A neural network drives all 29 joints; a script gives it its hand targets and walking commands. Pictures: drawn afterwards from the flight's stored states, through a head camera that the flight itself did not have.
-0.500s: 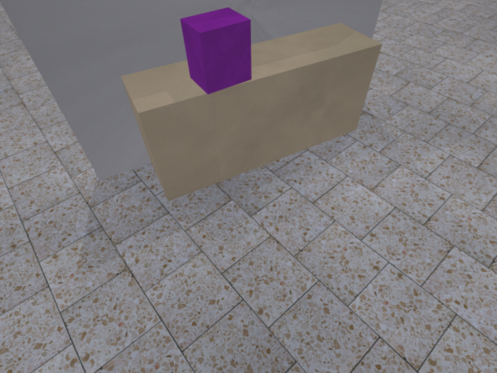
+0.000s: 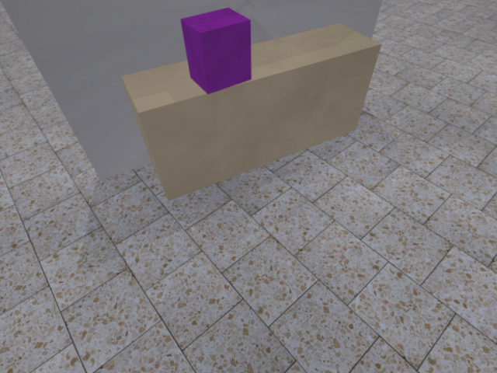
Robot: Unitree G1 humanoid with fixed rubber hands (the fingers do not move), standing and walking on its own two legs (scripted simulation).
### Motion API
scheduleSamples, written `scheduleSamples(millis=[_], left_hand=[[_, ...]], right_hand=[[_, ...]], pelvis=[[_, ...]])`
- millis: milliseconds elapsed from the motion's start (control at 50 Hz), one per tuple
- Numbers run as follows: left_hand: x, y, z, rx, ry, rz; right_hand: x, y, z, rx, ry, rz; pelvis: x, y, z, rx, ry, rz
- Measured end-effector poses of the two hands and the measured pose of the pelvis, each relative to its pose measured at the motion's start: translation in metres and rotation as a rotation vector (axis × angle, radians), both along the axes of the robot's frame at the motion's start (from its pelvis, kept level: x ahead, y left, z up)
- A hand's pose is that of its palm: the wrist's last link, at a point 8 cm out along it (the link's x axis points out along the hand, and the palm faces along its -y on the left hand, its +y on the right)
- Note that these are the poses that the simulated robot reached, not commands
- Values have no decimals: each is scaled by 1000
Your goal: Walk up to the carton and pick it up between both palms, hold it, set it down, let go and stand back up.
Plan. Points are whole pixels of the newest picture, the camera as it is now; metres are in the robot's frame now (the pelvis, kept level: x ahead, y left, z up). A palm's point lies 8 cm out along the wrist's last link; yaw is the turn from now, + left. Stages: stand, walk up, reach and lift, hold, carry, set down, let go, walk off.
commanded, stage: stand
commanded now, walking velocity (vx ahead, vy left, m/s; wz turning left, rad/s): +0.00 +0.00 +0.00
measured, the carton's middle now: (218, 51) +1.34 +0.14 -0.09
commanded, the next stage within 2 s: none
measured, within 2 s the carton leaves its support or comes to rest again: neither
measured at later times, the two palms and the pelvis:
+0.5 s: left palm out of the picture -0.03 +0.19 -0.15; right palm out of the picture -0.03 -0.19 -0.15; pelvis +0.00 +0.00 +0.00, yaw +0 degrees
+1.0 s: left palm out of the picture -0.02 +0.19 -0.15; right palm out of the picture -0.03 -0.19 -0.15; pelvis +0.01 +0.00 +0.00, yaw +0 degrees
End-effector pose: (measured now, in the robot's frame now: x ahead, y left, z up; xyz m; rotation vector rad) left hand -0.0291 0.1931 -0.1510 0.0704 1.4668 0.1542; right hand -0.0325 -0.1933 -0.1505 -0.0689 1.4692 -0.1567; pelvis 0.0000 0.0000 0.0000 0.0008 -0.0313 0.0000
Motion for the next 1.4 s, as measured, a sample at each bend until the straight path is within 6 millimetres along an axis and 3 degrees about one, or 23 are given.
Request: scheduleSamples(millis=[1400], left_hand=[[8, -1, 2, -6, 9, 0]], right_hand=[[8, 2, 2, 5, 8, -1]], pelvis=[[13, 0, 1, -1, 7, 0]])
